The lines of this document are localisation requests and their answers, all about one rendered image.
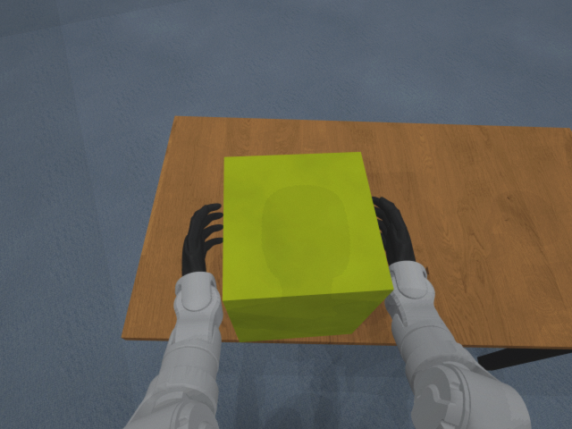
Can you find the robot right hand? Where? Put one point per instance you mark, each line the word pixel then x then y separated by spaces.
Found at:
pixel 395 236

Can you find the table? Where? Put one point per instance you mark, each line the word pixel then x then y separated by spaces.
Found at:
pixel 488 210

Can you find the left robot upper arm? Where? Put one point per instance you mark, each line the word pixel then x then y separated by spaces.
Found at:
pixel 186 414

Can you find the robot right forearm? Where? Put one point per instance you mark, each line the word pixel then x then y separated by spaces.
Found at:
pixel 422 338

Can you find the robot left forearm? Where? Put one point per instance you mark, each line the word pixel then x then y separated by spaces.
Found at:
pixel 192 355

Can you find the robot left hand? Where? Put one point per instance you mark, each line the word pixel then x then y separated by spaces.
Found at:
pixel 194 246

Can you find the right robot upper arm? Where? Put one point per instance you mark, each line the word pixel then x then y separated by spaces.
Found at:
pixel 451 397

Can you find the carton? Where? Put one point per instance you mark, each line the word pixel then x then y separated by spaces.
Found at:
pixel 303 254

